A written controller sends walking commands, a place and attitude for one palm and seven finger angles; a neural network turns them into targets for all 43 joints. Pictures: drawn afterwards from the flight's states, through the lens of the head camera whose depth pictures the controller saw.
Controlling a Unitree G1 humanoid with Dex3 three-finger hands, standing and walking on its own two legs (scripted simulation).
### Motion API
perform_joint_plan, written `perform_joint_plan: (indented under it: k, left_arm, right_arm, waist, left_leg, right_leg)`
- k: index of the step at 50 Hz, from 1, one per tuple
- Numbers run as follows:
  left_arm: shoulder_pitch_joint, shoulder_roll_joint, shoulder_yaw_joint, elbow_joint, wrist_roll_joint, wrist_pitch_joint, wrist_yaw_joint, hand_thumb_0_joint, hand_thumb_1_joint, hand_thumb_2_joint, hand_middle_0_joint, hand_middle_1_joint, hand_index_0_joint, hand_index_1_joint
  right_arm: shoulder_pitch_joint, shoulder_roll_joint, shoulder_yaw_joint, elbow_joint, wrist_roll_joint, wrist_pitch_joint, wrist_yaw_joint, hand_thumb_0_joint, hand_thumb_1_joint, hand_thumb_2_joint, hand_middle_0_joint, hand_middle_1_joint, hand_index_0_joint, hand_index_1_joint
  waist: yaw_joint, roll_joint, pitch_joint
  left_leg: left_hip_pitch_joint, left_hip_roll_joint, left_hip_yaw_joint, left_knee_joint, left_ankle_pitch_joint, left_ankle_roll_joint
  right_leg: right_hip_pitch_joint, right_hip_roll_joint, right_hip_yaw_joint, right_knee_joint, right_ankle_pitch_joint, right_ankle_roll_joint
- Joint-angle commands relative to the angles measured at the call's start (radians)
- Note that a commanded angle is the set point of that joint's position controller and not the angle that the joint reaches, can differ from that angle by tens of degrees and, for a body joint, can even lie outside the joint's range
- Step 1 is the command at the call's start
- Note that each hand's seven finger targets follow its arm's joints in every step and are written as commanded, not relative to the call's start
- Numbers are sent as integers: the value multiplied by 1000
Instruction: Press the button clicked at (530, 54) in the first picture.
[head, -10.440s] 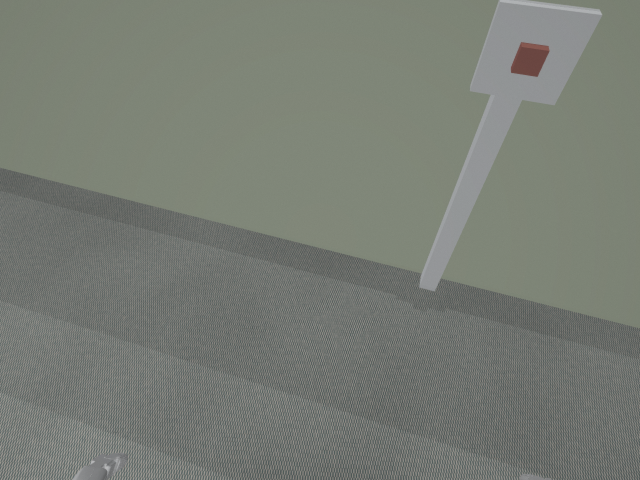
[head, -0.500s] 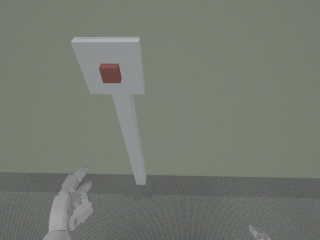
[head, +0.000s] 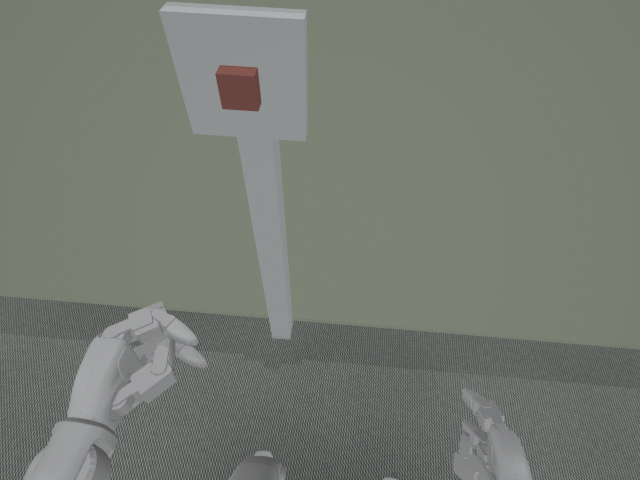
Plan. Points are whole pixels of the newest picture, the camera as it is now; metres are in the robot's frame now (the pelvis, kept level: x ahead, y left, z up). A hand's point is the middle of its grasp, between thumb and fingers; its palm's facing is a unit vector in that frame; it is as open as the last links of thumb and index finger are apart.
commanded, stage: raise the hand and make a fist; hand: left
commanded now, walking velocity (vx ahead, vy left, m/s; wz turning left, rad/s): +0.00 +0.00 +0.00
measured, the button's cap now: (240, 87) +0.58 +0.16 +0.19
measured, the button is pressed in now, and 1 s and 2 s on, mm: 0 0 0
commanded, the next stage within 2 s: aim a knuckle at the button in 1.30 s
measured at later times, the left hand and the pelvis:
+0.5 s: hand (127, 329) +0.24 +0.21 +0.12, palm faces +0.01 -1.00 -0.05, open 3.1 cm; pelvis +0.02 +0.02 +0.03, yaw +0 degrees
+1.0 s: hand (97, 280) +0.25 +0.22 +0.18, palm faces +0.01 -1.00 -0.06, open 3.1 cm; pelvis +0.02 +0.01 +0.05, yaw +0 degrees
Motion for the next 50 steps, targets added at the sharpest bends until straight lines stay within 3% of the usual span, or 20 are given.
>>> perform_joint_plan:
  k: [1,3,5,8,10,11,13,16,24,28,29,32,33,35,38,40,43,46,48,50]
  left_arm:
    - [24,116,130,-247,-39,-22,40,0,900,900,-1190,-1380,-1190,-1380]
    - [20,111,121,-242,-34,-37,56,0,900,900,-1245,-1440,-1245,-1440]
    - [8,101,99,-266,-24,-59,61,0,900,900,-1300,-1500,-1300,-1500]
    - [8,108,92,-258,-19,-63,58,0,900,900,-1300,-1500,-1300,-1500]
    - [-1,111,86,-312,-16,-65,56,0,900,900,-1300,-1500,-1300,-1500]
    - [2,106,85,-315,-15,-57,58,0,900,900,-1300,-1500,-1300,-1500]
    - [-20,128,101,-307,-18,-40,61,0,900,900,-1300,-1500,-1300,-1500]
    - [-38,130,115,-341,-21,-22,62,0,900,900,-1300,-1500,-1300,-1500]
    - [-96,139,115,-360,-25,70,33,0,900,900,-1300,-1500,-1300,-1500]
    - [-126,169,154,-349,-38,114,15,0,900,900,-1300,-1500,-1300,-1500]
    - [-143,168,161,-364,-46,121,8,0,900,900,-1300,-1500,-1300,-1500]
    - [-182,176,170,-369,-56,141,-2,0,900,900,-1300,-1500,-1300,-1500]
    - [-192,188,179,-344,-58,152,-6,0,900,900,-1300,-1500,-1300,-1500]
    - [-228,189,179,-360,-62,160,-17,0,900,900,-1300,-1500,-1300,-1500]
    - [-251,213,199,-332,-69,182,-27,0,900,900,-1300,-1500,-1300,-1500]
    - [-292,221,204,-354,-69,193,-31,0,900,900,-1300,-1500,-1300,-1500]
    - [-304,246,235,-309,-81,218,-34,0,900,900,-1300,-1500,-1300,-1500]
    - [-322,230,229,-282,-89,245,-47,0,900,900,-1300,-1500,-1300,-1500]
    - [-297,215,222,-256,-95,256,-51,0,900,900,-1300,-1500,-1300,-1500]
    - [-295,214,217,-277,-90,261,-51,0,900,900,-1300,-1500,-1300,-1500]
  right_arm:
    - [-93,-151,-75,-172,7,-75,-14,0,-900,-900,200,300,200,300]
    - [-97,-154,-72,-167,4,-82,-10,0,-900,-900,200,300,200,300]
    - [-82,-160,-73,-162,6,-95,-5,0,-900,-900,200,300,200,300]
    - [-72,-172,-74,-156,9,-109,-4,0,-900,-900,200,300,200,300]
    - [-64,-175,-75,-159,12,-119,-3,0,-900,-900,200,300,200,300]
    - [-60,-173,-73,-158,13,-121,-3,0,-900,-900,200,300,200,300]
    - [-64,-178,-71,-153,14,-119,-7,0,-900,-900,200,300,200,300]
    - [-63,-177,-67,-153,17,-120,-9,0,-900,-900,200,300,200,300]
    - [-71,-179,-49,-159,21,-113,-7,0,-900,-900,200,300,200,300]
    - [-79,-180,-40,-155,19,-108,-10,0,-900,-900,200,300,200,300]
    - [-81,-178,-40,-157,21,-108,-10,0,-900,-900,200,300,200,300]
    - [-88,-178,-32,-153,23,-110,-14,0,-900,-900,200,300,200,300]
    - [-89,-182,-29,-148,20,-109,-15,0,-900,-900,200,300,200,300]
    - [-96,-181,-28,-145,25,-112,-18,0,-900,-900,200,300,200,300]
    - [-104,-183,-23,-139,26,-119,-23,0,-900,-900,200,300,200,300]
    - [-112,-180,-21,-138,30,-123,-26,0,-900,-900,200,300,200,300]
    - [-118,-184,-17,-130,29,-128,-31,0,-900,-900,200,300,200,300]
    - [-131,-181,-17,-127,35,-131,-36,0,-900,-900,200,300,200,300]
    - [-132,-184,-16,-129,35,-136,-34,0,-900,-900,200,300,200,300]
    - [-131,-183,-21,-133,37,-138,-33,0,-900,-900,200,300,200,300]
  waist:
    - [25,-7,-180]
    - [24,-47,-138]
    - [13,4,-127]
    - [5,-26,-118]
    - [6,18,-149]
    - [7,31,-148]
    - [3,-16,-114]
    - [12,41,-130]
    - [13,46,-106]
    - [19,7,-107]
    - [23,38,-117]
    - [25,39,-104]
    - [22,-7,-86]
    - [27,45,-100]
    - [34,10,-87]
    - [37,52,-96]
    - [46,-11,-70]
    - [46,22,-53]
    - [52,-26,-38]
    - [51,8,-50]
  left_leg:
    - [192,-52,-3,-198,159,41]
    - [189,-50,-10,-219,147,40]
    - [212,-50,-6,-234,119,38]
    - [233,-49,-11,-247,121,41]
    - [271,-49,-7,-259,131,40]
    - [281,-49,-9,-267,135,39]
    - [279,-47,-17,-281,131,42]
    - [325,-49,-15,-302,162,38]
    - [395,-51,-17,-343,254,37]
    - [421,-54,-12,-357,293,40]
    - [438,-56,-7,-361,300,39]
    - [455,-57,-11,-382,297,36]
    - [446,-56,-11,-384,290,40]
    - [472,-58,-8,-398,290,37]
    - [479,-60,-10,-414,287,40]
    - [504,-60,-10,-431,287,39]
    - [498,-62,-11,-451,272,42]
    - [510,-67,2,-462,247,42]
    - [498,-68,0,-466,247,44]
    - [512,-72,9,-466,250,45]
  right_leg:
    - [105,11,74,-226,154,19]
    - [101,21,58,-228,133,16]
    - [77,20,54,-236,102,15]
    - [89,23,49,-246,109,13]
    - [97,19,45,-247,129,12]
    - [102,19,39,-248,142,11]
    - [112,25,39,-263,143,12]
    - [140,22,31,-271,187,8]
    - [208,28,22,-312,310,8]
    - [253,32,24,-339,360,9]
    - [258,28,25,-345,371,9]
    - [269,29,22,-364,369,8]
    - [275,33,25,-376,365,10]
    - [287,28,27,-386,364,8]
    - [310,29,32,-412,360,8]
    - [317,26,30,-421,356,6]
    - [337,27,35,-453,341,9]
    - [335,20,45,-476,317,13]
    - [343,22,50,-490,314,14]
    - [343,15,59,-495,321,17]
